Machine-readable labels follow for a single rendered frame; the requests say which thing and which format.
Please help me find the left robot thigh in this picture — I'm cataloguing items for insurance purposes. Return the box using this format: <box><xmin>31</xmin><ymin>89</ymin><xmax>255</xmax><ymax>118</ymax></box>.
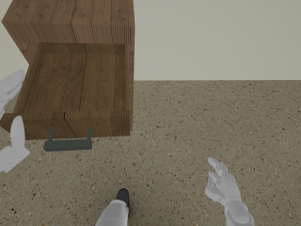
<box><xmin>95</xmin><ymin>202</ymin><xmax>129</xmax><ymax>226</ymax></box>

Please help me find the drawer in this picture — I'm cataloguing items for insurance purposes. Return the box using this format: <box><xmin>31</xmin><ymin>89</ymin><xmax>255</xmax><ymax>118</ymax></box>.
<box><xmin>0</xmin><ymin>42</ymin><xmax>131</xmax><ymax>140</ymax></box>

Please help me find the right robot hand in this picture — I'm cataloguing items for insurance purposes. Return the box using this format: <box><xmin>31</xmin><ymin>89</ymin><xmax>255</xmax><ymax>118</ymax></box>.
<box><xmin>205</xmin><ymin>156</ymin><xmax>242</xmax><ymax>206</ymax></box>

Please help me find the handle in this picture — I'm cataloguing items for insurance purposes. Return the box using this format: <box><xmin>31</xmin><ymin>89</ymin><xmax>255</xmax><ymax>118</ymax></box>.
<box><xmin>43</xmin><ymin>128</ymin><xmax>92</xmax><ymax>152</ymax></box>

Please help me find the left robot hand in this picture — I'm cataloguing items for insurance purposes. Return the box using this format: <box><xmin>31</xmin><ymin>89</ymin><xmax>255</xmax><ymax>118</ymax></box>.
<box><xmin>0</xmin><ymin>69</ymin><xmax>30</xmax><ymax>172</ymax></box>

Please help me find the left robot foot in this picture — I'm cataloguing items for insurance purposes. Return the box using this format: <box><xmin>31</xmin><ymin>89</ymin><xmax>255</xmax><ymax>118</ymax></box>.
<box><xmin>117</xmin><ymin>188</ymin><xmax>130</xmax><ymax>208</ymax></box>

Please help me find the cabinet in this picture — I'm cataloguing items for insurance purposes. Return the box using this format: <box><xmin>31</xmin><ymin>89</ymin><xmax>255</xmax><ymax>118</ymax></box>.
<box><xmin>1</xmin><ymin>0</ymin><xmax>135</xmax><ymax>132</ymax></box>

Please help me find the robot right forearm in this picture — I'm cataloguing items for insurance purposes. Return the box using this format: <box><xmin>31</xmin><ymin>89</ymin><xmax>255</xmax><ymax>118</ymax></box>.
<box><xmin>224</xmin><ymin>200</ymin><xmax>254</xmax><ymax>226</ymax></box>

